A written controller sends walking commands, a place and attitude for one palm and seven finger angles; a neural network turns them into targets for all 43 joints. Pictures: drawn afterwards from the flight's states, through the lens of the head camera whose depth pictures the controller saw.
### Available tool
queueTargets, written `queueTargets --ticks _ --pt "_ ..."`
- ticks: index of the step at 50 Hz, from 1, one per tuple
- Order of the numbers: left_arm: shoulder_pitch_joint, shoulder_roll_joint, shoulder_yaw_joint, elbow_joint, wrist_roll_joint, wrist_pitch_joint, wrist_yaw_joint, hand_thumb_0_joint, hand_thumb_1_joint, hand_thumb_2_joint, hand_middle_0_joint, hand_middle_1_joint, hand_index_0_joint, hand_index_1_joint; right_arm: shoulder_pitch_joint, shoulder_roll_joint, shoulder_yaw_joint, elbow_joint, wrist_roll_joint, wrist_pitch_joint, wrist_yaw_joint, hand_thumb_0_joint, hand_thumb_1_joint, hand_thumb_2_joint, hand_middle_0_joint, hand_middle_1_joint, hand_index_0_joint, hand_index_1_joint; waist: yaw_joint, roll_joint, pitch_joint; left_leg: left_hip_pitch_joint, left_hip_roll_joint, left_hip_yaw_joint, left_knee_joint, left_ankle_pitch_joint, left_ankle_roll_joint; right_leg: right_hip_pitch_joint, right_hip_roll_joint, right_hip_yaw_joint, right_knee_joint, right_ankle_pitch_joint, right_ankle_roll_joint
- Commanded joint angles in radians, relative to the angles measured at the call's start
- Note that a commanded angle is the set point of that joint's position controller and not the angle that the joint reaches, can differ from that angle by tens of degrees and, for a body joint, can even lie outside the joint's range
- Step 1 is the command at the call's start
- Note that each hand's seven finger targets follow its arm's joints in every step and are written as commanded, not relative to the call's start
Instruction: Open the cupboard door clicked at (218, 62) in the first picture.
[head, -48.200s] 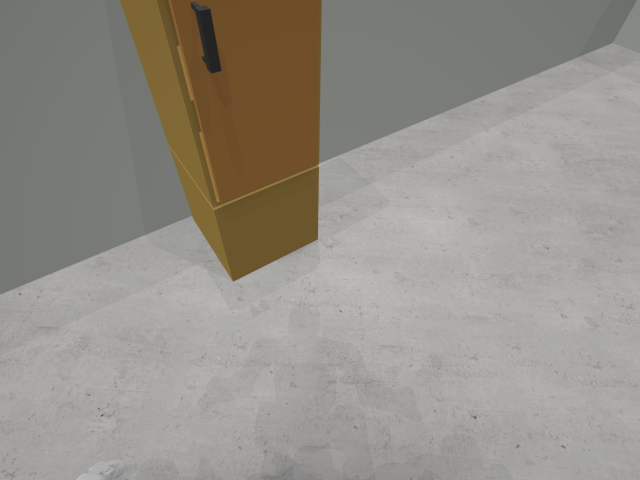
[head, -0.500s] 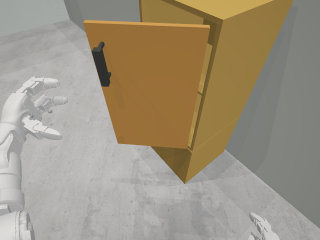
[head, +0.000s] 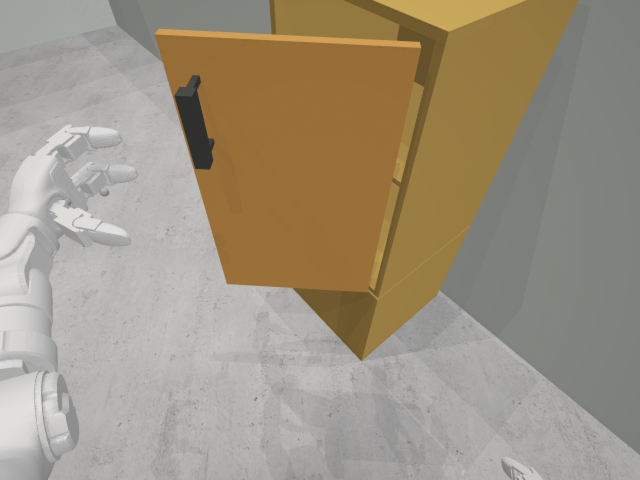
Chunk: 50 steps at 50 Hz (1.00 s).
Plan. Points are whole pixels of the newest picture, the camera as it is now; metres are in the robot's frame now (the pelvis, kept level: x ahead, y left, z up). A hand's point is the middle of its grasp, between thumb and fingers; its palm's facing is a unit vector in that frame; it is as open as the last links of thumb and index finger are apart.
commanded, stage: move the hooked fingers beside the handle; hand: left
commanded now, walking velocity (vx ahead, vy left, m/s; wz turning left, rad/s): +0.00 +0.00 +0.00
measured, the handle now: (199, 122) +0.57 +0.20 +0.14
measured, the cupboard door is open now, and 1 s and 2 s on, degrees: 46 46 46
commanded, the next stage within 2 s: slide the fingers in behind the handle in 1.50 s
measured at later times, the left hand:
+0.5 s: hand (140, 144) +0.50 +0.26 +0.15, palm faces -0.03 -1.00 +0.01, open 14.0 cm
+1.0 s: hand (147, 140) +0.52 +0.26 +0.14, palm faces -0.01 -1.00 +0.03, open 14.0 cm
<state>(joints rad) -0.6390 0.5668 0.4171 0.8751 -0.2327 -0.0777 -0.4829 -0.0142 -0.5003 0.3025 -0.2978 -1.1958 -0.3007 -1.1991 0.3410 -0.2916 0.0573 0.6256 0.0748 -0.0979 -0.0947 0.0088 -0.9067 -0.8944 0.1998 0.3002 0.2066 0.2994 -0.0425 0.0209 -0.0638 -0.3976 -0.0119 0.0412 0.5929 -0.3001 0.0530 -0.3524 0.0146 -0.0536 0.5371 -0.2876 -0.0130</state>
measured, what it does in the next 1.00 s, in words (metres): stands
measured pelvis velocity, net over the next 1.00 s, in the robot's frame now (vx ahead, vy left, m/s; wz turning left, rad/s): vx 0.02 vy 0.01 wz -0.04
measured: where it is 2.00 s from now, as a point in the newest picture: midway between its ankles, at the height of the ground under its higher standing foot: outside the picture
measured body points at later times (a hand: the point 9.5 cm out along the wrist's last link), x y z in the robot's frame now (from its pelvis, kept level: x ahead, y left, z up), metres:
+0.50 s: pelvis +0.00 +0.01 -0.01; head +0.09 +0.02 +0.43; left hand +0.50 +0.31 +0.15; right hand -0.03 -0.28 -0.11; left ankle +0.00 +0.08 -0.73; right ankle -0.01 -0.11 -0.73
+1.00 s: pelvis +0.02 +0.01 -0.01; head +0.12 +0.02 +0.43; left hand +0.52 +0.31 +0.14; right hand +0.00 -0.27 -0.12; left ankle +0.00 +0.08 -0.73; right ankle -0.01 -0.11 -0.73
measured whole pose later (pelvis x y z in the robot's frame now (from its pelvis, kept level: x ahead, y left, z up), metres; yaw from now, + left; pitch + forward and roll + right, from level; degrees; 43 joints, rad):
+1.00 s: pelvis +0.02 +0.01 -0.01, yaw -2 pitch +16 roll -3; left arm -0.98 0.75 0.49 1.23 -0.11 -0.18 -0.47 -0.01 -0.50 0.30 -0.30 -1.20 -0.30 -1.20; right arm 0.45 -0.29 0.05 0.63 0.03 0.07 -0.05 0.00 -0.91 -0.89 0.20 0.30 0.21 0.30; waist -0.16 0.02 -0.10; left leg -0.63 0.02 0.05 0.71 -0.37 0.06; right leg -0.57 0.05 -0.04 0.61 -0.32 -0.01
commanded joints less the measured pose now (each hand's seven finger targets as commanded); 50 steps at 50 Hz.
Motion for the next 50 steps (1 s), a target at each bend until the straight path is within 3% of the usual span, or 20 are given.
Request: queueTargets --ticks 1,7,13,15,16,18,22,25,27,29,31,34,35,39,41,44,45,46,47,50 --pt "-0.554 0.321 0.036 -0.113 -0.005 -0.090 0.009 0.000 -0.500 0.300 -0.300 -1.200 -0.300 -1.200 0.029 -0.172 -0.065 -0.083 -0.005 -0.021 -0.017 0.000 -0.900 -0.900 0.200 0.300 0.200 0.300 -0.043 0.050 -0.236 0.198 0.027 -0.083 -0.054 0.236 -0.017 -0.054 0.007 0.030 -0.052 0.206 -0.018" --pt "-0.704 0.341 0.008 0.000 0.023 -0.157 0.000 0.000 -0.500 0.300 -0.300 -1.200 -0.300 -1.200 0.075 -0.184 -0.064 -0.050 -0.015 -0.011 -0.016 0.000 -0.900 -0.900 0.200 0.300 0.200 0.300 -0.071 0.103 -0.301 0.212 0.033 -0.099 -0.027 0.249 -0.027 -0.103 0.007 0.031 -0.026 0.193 -0.017" --pt "-0.743 0.384 0.019 0.129 0.044 -0.157 -0.002 0.000 -0.500 0.300 -0.300 -1.200 -0.300 -1.200 0.134 -0.202 -0.068 -0.029 -0.023 0.011 -0.013 0.000 -0.900 -0.900 0.200 0.300 0.200 0.300 -0.087 0.065 -0.325 0.169 0.037 -0.105 -0.003 0.274 -0.027 -0.134 0.011 0.027 -0.003 0.203 -0.013" --pt "-0.752 0.436 0.052 0.169 0.050 -0.158 0.004 0.000 -0.500 0.300 -0.300 -1.200 -0.300 -1.200 0.153 -0.208 -0.067 -0.028 -0.026 0.024 -0.014 0.000 -0.900 -0.900 0.200 0.300 0.200 0.300 -0.087 0.043 -0.319 0.127 0.037 -0.098 0.007 0.278 -0.022 -0.124 0.012 0.030 0.003 0.213 -0.012" --pt "-0.780 0.470 0.066 0.166 0.062 -0.161 0.005 0.000 -0.500 0.300 -0.300 -1.200 -0.300 -1.200 0.162 -0.213 -0.069 -0.026 -0.028 0.030 -0.013 0.000 -0.900 -0.900 0.200 0.300 0.200 0.300 -0.089 0.070 -0.336 0.126 0.038 -0.099 0.011 0.285 -0.025 -0.128 0.012 0.033 0.009 0.219 -0.009" --pt "-0.819 0.461 0.045 0.164 0.081 -0.170 0.007 0.000 -0.500 0.300 -0.300 -1.200 -0.300 -1.200 0.181 -0.212 -0.072 -0.022 -0.032 0.038 -0.010 0.000 -0.900 -0.900 0.200 0.300 0.200 0.300 -0.102 0.108 -0.360 0.147 0.040 -0.104 0.024 0.298 -0.029 -0.157 0.014 0.031 0.016 0.214 -0.009" --pt "-0.840 0.503 0.086 0.125 0.083 -0.199 0.004 0.000 -0.500 0.300 -0.300 -1.200 -0.300 -1.200 0.220 -0.212 -0.082 -0.019 -0.041 0.061 -0.002 0.000 -0.900 -0.900 0.200 0.300 0.200 0.300 -0.092 0.161 -0.483 0.231 0.048 -0.110 0.054 0.439 -0.041 -0.146 0.025 0.029 0.035 0.285 -0.010" --pt "-0.819 0.481 0.067 0.215 0.085 -0.171 0.001 0.000 -0.500 0.300 -0.300 -1.200 -0.300 -1.200 0.243 -0.214 -0.080 -0.010 -0.040 0.082 -0.001 0.000 -0.900 -0.900 0.200 0.300 0.200 0.300 -0.107 0.112 -0.390 0.170 0.049 -0.105 0.057 0.429 -0.034 -0.174 0.031 0.021 0.029 0.279 -0.009" --pt "-0.836 0.493 0.068 0.210 0.104 -0.157 0.006 0.000 -0.500 0.300 -0.300 -1.200 -0.300 -1.200 0.251 -0.217 -0.082 -0.012 -0.045 0.092 0.003 0.000 -0.900 -0.900 0.200 0.300 0.200 0.300 -0.106 0.158 -0.409 0.180 0.050 -0.105 0.060 0.431 -0.037 -0.193 0.032 0.023 0.031 0.277 -0.007" --pt "-0.866 0.522 0.074 0.223 0.117 -0.151 0.018 0.000 -0.500 0.300 -0.300 -1.200 -0.300 -1.200 0.269 -0.221 -0.082 -0.009 -0.048 0.102 0.003 0.000 -0.900 -0.900 0.200 0.300 0.200 0.300 -0.123 0.120 -0.379 0.145 0.053 -0.109 0.063 0.410 -0.033 -0.203 0.034 0.020 0.032 0.268 -0.005" --pt "-0.898 0.554 0.099 0.200 0.123 -0.162 0.027 0.000 -0.500 0.300 -0.300 -1.200 -0.300 -1.200 0.281 -0.221 -0.082 -0.011 -0.053 0.109 0.005 0.000 -0.900 -0.900 0.200 0.300 0.200 0.300 -0.120 0.154 -0.430 0.179 0.055 -0.110 0.075 0.466 -0.038 -0.197 0.037 0.023 0.040 0.298 -0.006" --pt "-0.864 0.562 0.110 0.193 0.127 -0.176 0.022 0.000 -0.500 0.300 -0.300 -1.200 -0.300 -1.200 0.295 -0.218 -0.085 -0.015 -0.056 0.120 0.012 0.000 -0.900 -0.900 0.200 0.300 0.200 0.300 -0.110 0.159 -0.478 0.197 0.057 -0.109 0.091 0.520 -0.041 -0.179 0.040 0.023 0.051 0.333 -0.006" --pt "-0.829 0.526 0.096 0.197 0.115 -0.177 0.016 0.000 -0.500 0.300 -0.300 -1.200 -0.300 -1.200 0.296 -0.213 -0.085 -0.022 -0.056 0.125 0.014 0.000 -0.900 -0.900 0.200 0.300 0.200 0.300 -0.107 0.163 -0.490 0.209 0.057 -0.099 0.099 0.565 -0.040 -0.171 0.042 0.024 0.055 0.360 -0.007" --pt "-0.807 0.504 0.078 0.228 0.118 -0.151 0.000 0.000 -0.500 0.300 -0.300 -1.200 -0.300 -1.200 0.290 -0.212 -0.086 -0.027 -0.052 0.142 0.019 0.000 -0.900 -0.900 0.200 0.300 0.200 0.300 -0.114 0.138 -0.421 0.160 0.057 -0.093 0.099 0.514 -0.032 -0.190 0.043 0.021 0.051 0.350 -0.001" --pt "-0.809 0.543 0.113 0.152 0.109 -0.163 0.004 0.000 -0.500 0.300 -0.300 -1.200 -0.300 -1.200 0.288 -0.211 -0.088 -0.040 -0.051 0.148 0.020 0.000 -0.900 -0.900 0.200 0.300 0.200 0.300 -0.096 0.178 -0.492 0.213 0.059 -0.097 0.105 0.591 -0.038 -0.170 0.043 0.023 0.060 0.380 -0.002" --pt "-0.791 0.507 0.114 0.078 0.093 -0.178 0.009 0.000 -0.500 0.300 -0.300 -1.200 -0.300 -1.200 0.280 -0.203 -0.094 -0.043 -0.054 0.149 0.029 0.000 -0.900 -0.900 0.200 0.300 0.200 0.300 -0.089 0.192 -0.529 0.279 0.068 -0.105 0.119 0.679 -0.049 -0.179 0.048 0.019 0.061 0.397 -0.001" --pt "-0.780 0.489 0.105 0.105 0.082 -0.175 0.008 0.000 -0.500 0.300 -0.300 -1.200 -0.300 -1.200 0.279 -0.202 -0.092 -0.041 -0.052 0.152 0.029 0.000 -0.900 -0.900 0.200 0.300 0.200 0.300 -0.099 0.151 -0.500 0.258 0.069 -0.099 0.120 0.670 -0.041 -0.177 0.050 0.019 0.059 0.407 -0.002" --pt "-0.784 0.524 0.134 0.113 0.080 -0.171 0.011 0.000 -0.500 0.300 -0.300 -1.200 -0.300 -1.200 0.275 -0.204 -0.092 -0.038 -0.051 0.156 0.028 0.000 -0.900 -0.900 0.200 0.300 0.200 0.300 -0.095 0.137 -0.477 0.230 0.067 -0.098 0.116 0.650 -0.038 -0.165 0.049 0.022 0.059 0.415 0.001" --pt "-0.762 0.489 0.102 0.138 0.082 -0.160 0.008 0.000 -0.500 0.300 -0.300 -1.200 -0.300 -1.200 0.267 -0.201 -0.089 -0.043 -0.046 0.157 0.030 0.000 -0.900 -0.900 0.200 0.300 0.200 0.300 -0.098 0.136 -0.453 0.208 0.061 -0.091 0.111 0.621 -0.033 -0.163 0.046 0.024 0.056 0.414 0.002" --pt "-0.816 0.453 0.056 0.093 0.093 -0.160 0.016 0.000 -0.500 0.300 -0.300 -1.200 -0.300 -1.200 0.249 -0.195 -0.085 -0.051 -0.044 0.155 0.026 0.000 -0.900 -0.900 0.200 0.300 0.200 0.300 -0.108 0.194 -0.432 0.207 0.056 -0.087 0.108 0.583 -0.034 -0.175 0.041 0.021 0.058 0.390 -0.004"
